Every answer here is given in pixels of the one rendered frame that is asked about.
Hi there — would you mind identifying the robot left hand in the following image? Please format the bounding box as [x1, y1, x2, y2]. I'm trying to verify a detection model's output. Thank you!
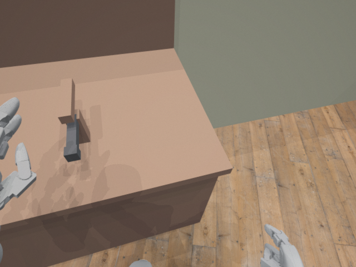
[0, 97, 36, 210]

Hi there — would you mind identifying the counter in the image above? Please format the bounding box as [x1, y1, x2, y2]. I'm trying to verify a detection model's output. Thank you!
[0, 0, 233, 267]

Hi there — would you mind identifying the robot right hand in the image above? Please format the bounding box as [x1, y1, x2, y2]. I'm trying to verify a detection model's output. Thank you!
[261, 224, 304, 267]

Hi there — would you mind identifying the tap lever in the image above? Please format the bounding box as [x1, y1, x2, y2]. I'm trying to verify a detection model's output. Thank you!
[63, 114, 81, 162]

